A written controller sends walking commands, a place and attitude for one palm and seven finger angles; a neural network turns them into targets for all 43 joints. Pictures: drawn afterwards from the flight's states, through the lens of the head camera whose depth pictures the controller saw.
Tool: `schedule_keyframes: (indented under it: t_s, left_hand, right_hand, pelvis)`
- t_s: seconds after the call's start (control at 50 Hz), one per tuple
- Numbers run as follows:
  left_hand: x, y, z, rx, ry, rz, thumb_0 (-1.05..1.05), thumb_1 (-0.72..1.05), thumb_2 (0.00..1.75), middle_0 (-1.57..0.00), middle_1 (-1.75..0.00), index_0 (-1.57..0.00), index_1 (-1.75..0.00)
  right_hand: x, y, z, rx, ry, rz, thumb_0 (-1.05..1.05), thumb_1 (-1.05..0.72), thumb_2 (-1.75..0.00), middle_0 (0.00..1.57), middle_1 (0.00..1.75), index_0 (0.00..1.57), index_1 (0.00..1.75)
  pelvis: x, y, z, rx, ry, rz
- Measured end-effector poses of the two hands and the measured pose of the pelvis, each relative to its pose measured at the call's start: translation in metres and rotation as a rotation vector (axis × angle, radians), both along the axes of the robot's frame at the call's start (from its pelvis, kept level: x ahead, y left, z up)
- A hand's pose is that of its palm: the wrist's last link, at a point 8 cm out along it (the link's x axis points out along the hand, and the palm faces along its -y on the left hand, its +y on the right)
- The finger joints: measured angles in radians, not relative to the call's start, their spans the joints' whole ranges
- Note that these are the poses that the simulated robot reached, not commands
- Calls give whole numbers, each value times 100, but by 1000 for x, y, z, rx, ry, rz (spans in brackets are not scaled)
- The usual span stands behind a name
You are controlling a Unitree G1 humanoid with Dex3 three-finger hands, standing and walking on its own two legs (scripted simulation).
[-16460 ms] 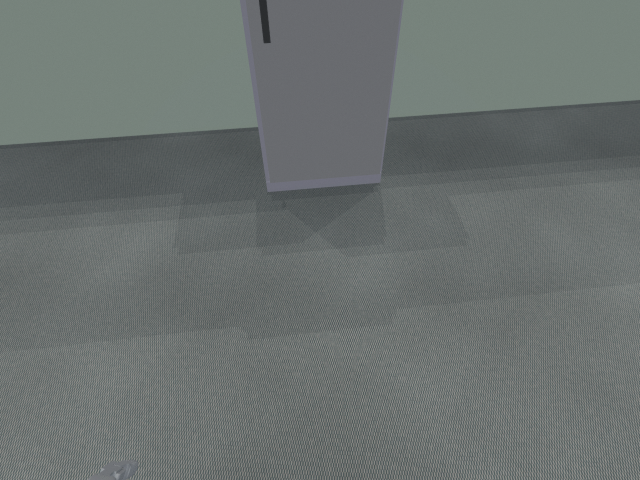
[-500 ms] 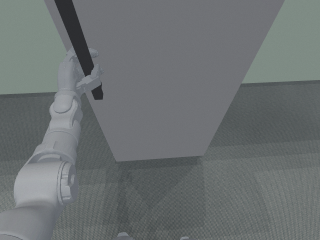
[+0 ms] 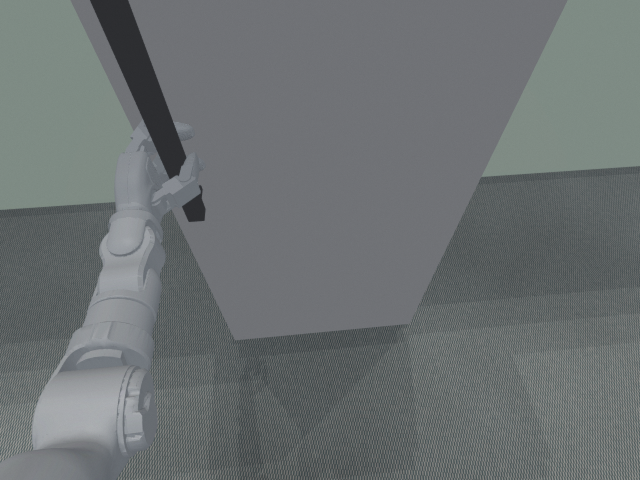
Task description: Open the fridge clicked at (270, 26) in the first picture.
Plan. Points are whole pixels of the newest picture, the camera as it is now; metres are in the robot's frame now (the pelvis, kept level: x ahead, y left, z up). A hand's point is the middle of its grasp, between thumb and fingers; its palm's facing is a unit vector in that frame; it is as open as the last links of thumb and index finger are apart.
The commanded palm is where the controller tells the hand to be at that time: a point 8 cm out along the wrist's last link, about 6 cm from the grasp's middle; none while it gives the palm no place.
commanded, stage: pull the door a little, standing still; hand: left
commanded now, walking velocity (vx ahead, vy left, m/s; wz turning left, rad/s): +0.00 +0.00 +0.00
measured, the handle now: (142, 62) +0.52 +0.17 +0.24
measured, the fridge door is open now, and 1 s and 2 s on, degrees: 0 10 34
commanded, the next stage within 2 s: walk backward, drawing the door open in 0.64 s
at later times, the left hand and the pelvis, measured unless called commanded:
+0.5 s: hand (191, 183) +0.46 +0.14 +0.11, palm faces +0.04 -1.00 +0.00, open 6.2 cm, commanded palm +0.39 +0.19 +0.10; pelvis +0.03 +0.00 +0.01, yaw -2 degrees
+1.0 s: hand (192, 225) +0.39 +0.13 +0.11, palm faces -0.04 -0.99 -0.16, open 6.1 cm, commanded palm +0.36 +0.18 +0.10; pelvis +0.16 +0.02 +0.06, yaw -3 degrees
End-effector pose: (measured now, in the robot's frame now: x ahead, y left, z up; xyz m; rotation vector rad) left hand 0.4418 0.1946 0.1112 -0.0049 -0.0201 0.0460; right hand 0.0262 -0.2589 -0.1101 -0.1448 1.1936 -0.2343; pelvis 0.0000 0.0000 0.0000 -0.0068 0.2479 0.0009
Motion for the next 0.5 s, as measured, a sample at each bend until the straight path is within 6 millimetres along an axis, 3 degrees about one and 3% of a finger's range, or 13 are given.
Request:
schedule_keyframes:
  t_s: [0.26, 0.5]
  left_hand:
    - [0, 1, 0, 4, -8, -9, 1, 71, 78, -34, -139, -33, -136]
    - [-5, -1, 0, 6, 0, -1, 1, 74, 77, -27, -136, -25, -135]
  right_hand:
    - [45, 2, 3, -4, -40, 58, 1, -90, -90, 20, 30, 20, 30]
    - [69, 7, 11, 27, -130, 25, 1, -90, -90, 20, 30, 20, 30]
  pelvis:
    - [17, 1, 2, -2, -6, 16]
    - [34, 2, 8, 4, -11, -36]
